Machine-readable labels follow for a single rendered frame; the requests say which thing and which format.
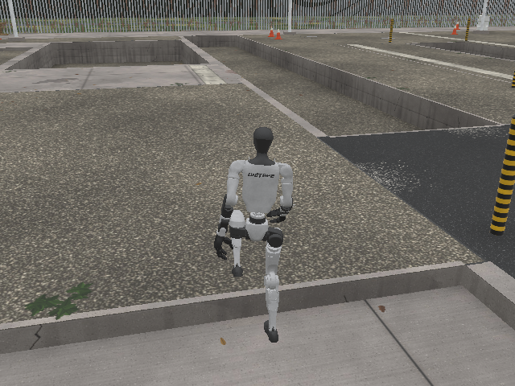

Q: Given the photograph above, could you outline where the right robot foot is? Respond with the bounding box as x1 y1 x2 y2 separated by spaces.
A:
264 320 278 343

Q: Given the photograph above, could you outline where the left robot upper arm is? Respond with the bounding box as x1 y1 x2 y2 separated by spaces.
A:
225 160 245 206

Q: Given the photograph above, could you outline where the robot right hand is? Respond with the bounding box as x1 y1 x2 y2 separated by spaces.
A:
266 209 286 223

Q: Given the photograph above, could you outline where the robot head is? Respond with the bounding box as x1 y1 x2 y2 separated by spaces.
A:
248 127 275 166

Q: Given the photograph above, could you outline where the robot right forearm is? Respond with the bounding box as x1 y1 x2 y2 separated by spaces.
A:
279 196 293 216

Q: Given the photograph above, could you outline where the right robot upper arm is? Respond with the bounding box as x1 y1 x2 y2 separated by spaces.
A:
278 162 293 207

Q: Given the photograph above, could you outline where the robot left hand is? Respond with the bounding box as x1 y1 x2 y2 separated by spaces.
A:
214 234 233 260

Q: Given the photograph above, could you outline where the robot left forearm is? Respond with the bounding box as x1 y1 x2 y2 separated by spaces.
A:
216 194 233 236

